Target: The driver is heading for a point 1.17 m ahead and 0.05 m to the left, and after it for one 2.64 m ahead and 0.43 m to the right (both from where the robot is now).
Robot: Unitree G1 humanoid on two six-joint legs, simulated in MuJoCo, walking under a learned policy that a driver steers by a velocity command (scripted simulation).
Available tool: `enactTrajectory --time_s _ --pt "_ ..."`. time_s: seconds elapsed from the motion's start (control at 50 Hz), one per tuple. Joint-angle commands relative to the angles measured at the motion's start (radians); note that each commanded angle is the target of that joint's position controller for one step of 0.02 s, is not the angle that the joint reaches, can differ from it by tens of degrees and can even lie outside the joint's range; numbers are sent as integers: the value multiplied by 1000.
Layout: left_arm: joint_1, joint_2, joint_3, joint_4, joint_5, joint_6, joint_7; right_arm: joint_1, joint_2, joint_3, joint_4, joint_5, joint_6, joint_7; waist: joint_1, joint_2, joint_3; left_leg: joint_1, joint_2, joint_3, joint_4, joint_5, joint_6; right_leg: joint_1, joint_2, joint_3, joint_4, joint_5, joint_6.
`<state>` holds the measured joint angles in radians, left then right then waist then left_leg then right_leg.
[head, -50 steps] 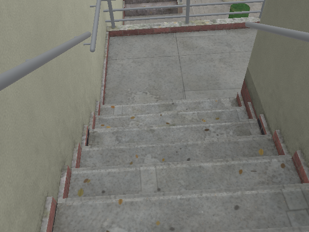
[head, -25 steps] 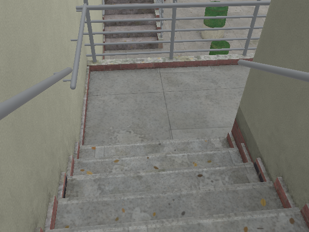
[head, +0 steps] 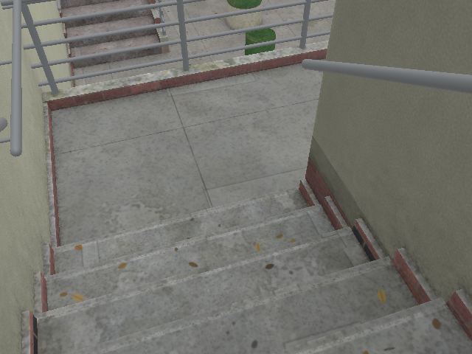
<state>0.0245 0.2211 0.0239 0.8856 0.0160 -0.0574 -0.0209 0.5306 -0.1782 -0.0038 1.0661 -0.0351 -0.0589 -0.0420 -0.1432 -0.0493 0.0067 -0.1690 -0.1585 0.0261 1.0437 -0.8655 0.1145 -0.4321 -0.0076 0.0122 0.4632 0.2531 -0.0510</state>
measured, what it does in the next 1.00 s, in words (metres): goes down: right foot 0.16 m lower, then left foot 0.16 m lower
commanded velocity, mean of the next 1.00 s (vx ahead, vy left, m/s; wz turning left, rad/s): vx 0.31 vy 0.00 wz -0.01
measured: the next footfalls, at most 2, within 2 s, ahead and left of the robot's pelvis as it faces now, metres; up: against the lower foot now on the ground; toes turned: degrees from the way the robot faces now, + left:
right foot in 0.06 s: +0.17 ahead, -0.08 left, -0.16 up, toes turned -2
left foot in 0.60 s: +0.37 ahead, +0.10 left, -0.32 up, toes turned -1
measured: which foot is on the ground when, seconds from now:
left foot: down 0.00-0.06, up 0.08-0.58, down 0.60-1.00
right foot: up 0.00-0.04, down 0.06-0.62, up 0.64-1.00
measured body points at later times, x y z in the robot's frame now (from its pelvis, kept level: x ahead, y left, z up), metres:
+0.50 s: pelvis +0.22 +0.00 -0.13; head +0.22 +0.00 +0.32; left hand +0.13 +0.22 -0.29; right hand +0.32 -0.24 -0.27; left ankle +0.35 +0.11 -0.86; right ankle +0.13 -0.07 -0.80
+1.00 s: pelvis +0.41 +0.02 -0.24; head +0.39 +0.03 +0.21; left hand +0.55 +0.24 -0.37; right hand +0.30 -0.20 -0.38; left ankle +0.33 +0.10 -0.96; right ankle +0.54 -0.12 -0.88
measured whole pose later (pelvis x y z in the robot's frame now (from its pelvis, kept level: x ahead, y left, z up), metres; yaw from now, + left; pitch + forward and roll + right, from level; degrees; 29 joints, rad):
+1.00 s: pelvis +0.41 +0.02 -0.24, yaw -1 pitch +0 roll +1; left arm 0.13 0.18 0.02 0.92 0.05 0.02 -0.01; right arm 0.57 -0.15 -0.01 1.06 -0.02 -0.06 -0.02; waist -0.05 -0.03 -0.06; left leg -0.16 -0.08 0.02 0.61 -0.45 0.08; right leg -0.76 -0.06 0.03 1.10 0.11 -0.02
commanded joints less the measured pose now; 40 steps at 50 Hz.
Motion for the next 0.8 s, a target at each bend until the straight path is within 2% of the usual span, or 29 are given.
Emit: enactTrajectory --time_s 0.02,0.04,0.06,0.08,0.1,0.12,0.14,0.16,0.18,0.2,0.24,0.26,0.3,0.36,0.44,0.5,0.54,0.56,0.58,0.6,0.62,0.64,0.66,0.68,0.7,0.72,0.76,0.78,0.8 --pt "104 35 7 10 -1 -15 8 125 -103 -16 34 -6 32 -13 39 38 94 -31 231 -269 62 1053 91 127 5 -50 -164 -66 -38" --pt "288 53 17 73 -1 -9 12 106 -127 -23 30 -4 39 -12 129 37 33 -117 196 -241 270 1008 93 336 -33 -18 -270 6 -64" --pt "458 120 37 130 9 4 13 95 -131 -30 28 1 27 9 193 -86 -43 -353 115 -142 549 644 52 646 -96 30 -148 173 -92" --pt "593 154 40 144 14 12 4 176 -84 -34 -4 61 16 -5 191 -151 -247 -699 44 -84 1001 -129 4 1054 -356 237 278 704 -216" --pt "594 187 54 137 -20 11 -3 122 -153 -30 -60 67 10 -11 243 -97 -329 -957 84 -107 969 -23 0 1155 -465 457 185 208 -365" --pt "511 161 53 118 -17 17 16 10 -161 -42 -61 28 8 -11 236 -6 -171 -1041 141 -107 863 143 -15 945 -461 473 19 -168 -390" --pt "438 121 42 94 -11 23 25 -121 -166 -48 -86 2 13 3 216 61 -58 -951 163 -101 746 217 -32 686 -408 439 -54 -240 -354" --pt "350 69 15 72 11 12 28 -124 -157 -59 -73 -2 27 13 138 139 36 -804 175 -144 498 365 -52 430 -351 345 -55 -124 -299" --pt "354 64 10 79 17 -2 29 -81 -120 -59 -38 -17 41 23 103 105 62 -679 188 -170 369 465 -67 262 -313 316 -17 9 -266" --pt "362 49 3 85 7 -12 34 -98 -86 -52 -39 -5 59 34 85 77 89 -555 182 -149 166 607 -92 106 -240 198 -46 91 -222" --pt "357 42 -9 99 -16 -18 39 -36 -14 -39 -6 -30 82 39 52 -19 -5 -268 180 -67 6 742 -89 -15 -183 99 -17 454 -188" --pt "338 69 -2 90 -14 -17 36 41 -13 -40 25 -12 81 39 24 -72 -65 -182 161 -37 60 889 -69 -29 -161 69 25 479 -162" --pt "434 21 -13 139 -41 -26 44 -101 -91 -67 -35 5 67 45 76 -59 -4 -405 192 -86 -65 1082 -40 112 -117 113 79 194 -141" --pt "447 -13 -29 146 -27 -10 61 -264 -65 -53 -87 -9 53 57 119 -10 41 -374 195 -67 -275 1299 -47 65 -93 129 165 -148 -131" --pt "483 32 -32 153 2 8 71 -406 -65 -39 -140 1 42 61 193 14 108 -320 175 -70 -469 1217 -86 45 -99 204 276 -315 -151" --pt "525 56 -22 176 25 24 77 -440 -69 -23 -149 39 37 62 240 -21 143 -284 213 -96 -639 1138 -89 89 -114 265 349 -377 -177" --pt "530 64 -19 183 44 32 85 -391 -90 -33 -130 48 37 64 238 -15 156 -184 247 -95 -772 1072 -71 85 -112 324 419 -397 -205" --pt "533 72 -16 181 45 30 85 -290 -92 -39 -90 51 32 67 196 46 150 -65 256 -70 -851 1094 -57 52 -98 308 507 -421 -211" --pt "563 69 -16 188 41 29 78 -181 -124 -56 -37 45 32 65 177 135 95 79 229 -15 -835 1069 -58 14 -43 245 675 -503 -204" --pt "601 47 -15 193 36 29 69 -78 -158 -68 9 41 30 66 152 245 1 238 271 -50 -690 1253 -44 -79 22 172 906 -785 -189" --pt "682 6 -11 197 9 19 63 5 -161 -70 18 43 37 72 148 339 -157 487 374 -150 -375 1412 -3 -303 91 86 1223 -1252 -156" --pt "665 44 2 169 -29 12 61 78 -198 -84 29 67 58 81 105 334 -238 578 504 -351 -454 920 88 -497 104 -3 1442 -1241 -129" --pt "519 75 6 131 5 11 64 124 -251 -101 39 87 69 75 54 318 -156 529 616 -623 -717 339 228 -730 104 -80 1565 -1099 -97" --pt "330 88 15 103 46 30 64 55 -188 -90 16 82 76 58 46 152 30 403 569 -605 -823 80 187 -865 53 -94 1572 -959 -71" --pt "266 68 11 67 47 36 54 -33 -177 -79 -21 33 70 39 75 137 107 224 541 -540 -805 120 191 -822 0 -36 1455 -816 -53" --pt "238 37 6 64 36 44 45 -55 -126 -59 -25 3 56 35 100 118 139 84 493 -495 -784 181 173 -773 -11 -16 1424 -754 -38" --pt "274 -21 -7 63 22 50 29 -104 -50 -17 -13 -4 10 36 185 55 152 -135 367 -337 -716 368 94 -659 -18 46 1257 -508 -11" --pt "286 -43 -12 70 33 50 26 -70 -49 -13 8 2 -12 35 186 97 117 -187 359 -328 -693 438 100 -631 -4 29 1247 -460 -1" --pt "223 -46 -24 12 40 48 19 -125 -39 0 -6 19 -25 27 223 64 153 -339 330 -254 -705 494 85 -549 -7 17 1006 -305 30"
